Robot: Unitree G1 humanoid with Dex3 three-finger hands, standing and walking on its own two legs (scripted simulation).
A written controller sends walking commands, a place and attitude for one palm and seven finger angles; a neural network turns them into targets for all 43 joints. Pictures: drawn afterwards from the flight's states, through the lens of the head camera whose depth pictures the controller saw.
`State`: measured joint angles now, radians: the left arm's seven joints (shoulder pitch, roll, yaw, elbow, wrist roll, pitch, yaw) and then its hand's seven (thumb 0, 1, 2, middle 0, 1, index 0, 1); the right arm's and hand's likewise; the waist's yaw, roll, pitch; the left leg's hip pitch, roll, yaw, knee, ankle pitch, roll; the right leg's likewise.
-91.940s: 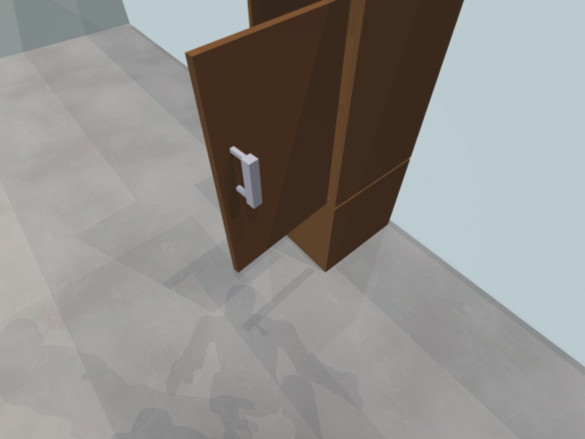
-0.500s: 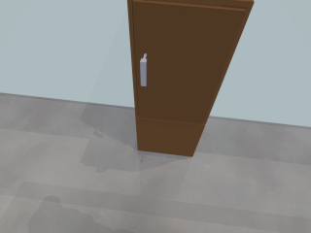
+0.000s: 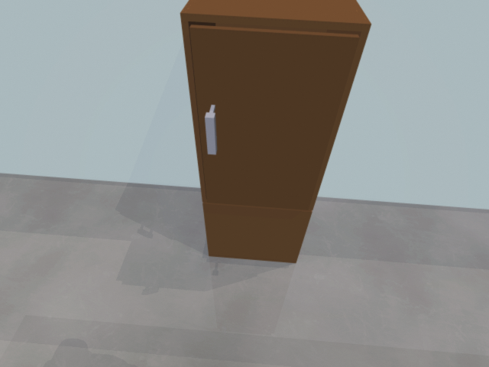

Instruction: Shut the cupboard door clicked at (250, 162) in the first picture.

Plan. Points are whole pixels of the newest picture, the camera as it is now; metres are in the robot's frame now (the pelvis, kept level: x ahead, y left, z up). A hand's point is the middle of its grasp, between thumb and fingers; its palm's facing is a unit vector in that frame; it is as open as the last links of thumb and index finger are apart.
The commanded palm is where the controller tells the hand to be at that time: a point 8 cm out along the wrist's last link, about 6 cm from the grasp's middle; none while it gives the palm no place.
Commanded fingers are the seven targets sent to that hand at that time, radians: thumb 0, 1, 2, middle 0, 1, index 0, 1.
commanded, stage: let the arm hang, fingers relaxed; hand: left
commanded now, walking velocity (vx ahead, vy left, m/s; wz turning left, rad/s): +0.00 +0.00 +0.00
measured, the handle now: (212, 129) +0.69 +0.12 +0.00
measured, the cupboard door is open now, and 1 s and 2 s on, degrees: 0 0 0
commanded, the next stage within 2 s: look to check the result in 0.04 s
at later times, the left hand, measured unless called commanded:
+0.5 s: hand out of the picture -0.04 +0.15 -0.18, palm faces +0.05 -0.99 -0.16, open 7.3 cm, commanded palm none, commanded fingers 0.00 0.90 0.90 -0.20 -0.30 -0.20 -0.30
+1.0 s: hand out of the picture -0.02 +0.15 -0.18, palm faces +0.05 -0.98 -0.17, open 7.3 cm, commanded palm none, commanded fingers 0.00 0.90 0.90 -0.20 -0.30 -0.20 -0.30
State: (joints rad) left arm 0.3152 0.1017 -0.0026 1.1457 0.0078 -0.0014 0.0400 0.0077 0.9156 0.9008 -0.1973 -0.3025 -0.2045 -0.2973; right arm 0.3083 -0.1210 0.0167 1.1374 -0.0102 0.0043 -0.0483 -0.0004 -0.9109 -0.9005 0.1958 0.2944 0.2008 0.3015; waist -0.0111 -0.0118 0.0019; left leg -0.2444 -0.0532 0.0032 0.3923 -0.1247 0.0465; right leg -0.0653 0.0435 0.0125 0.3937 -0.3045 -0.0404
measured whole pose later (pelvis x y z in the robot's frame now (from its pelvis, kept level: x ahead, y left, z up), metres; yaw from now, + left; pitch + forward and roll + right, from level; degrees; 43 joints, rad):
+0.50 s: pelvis +0.01 +0.00 +0.00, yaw +0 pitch -1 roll +0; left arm 0.36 0.11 0.00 1.17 0.01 0.00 0.05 0.00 0.91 0.90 -0.20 -0.30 -0.20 -0.30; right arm 0.28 -0.14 0.02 1.14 -0.01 0.00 -0.05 0.00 -0.91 -0.90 0.20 0.29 0.20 0.30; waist 0.00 -0.01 0.03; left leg -0.22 -0.05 0.00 0.40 -0.15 0.04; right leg -0.03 0.05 0.01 0.37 -0.31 -0.05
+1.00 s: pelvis +0.02 -0.01 +0.00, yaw +0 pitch -1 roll +1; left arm 0.34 0.12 0.00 1.15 0.01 0.00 0.05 0.00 0.91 0.90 -0.20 -0.30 -0.20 -0.30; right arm 0.28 -0.13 0.02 1.14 -0.01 0.00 -0.05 0.00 -0.91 -0.90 0.20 0.29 0.20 0.30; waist 0.00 -0.01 0.04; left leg -0.21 -0.05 0.00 0.40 -0.16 0.04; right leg -0.01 0.05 0.01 0.36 -0.32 -0.05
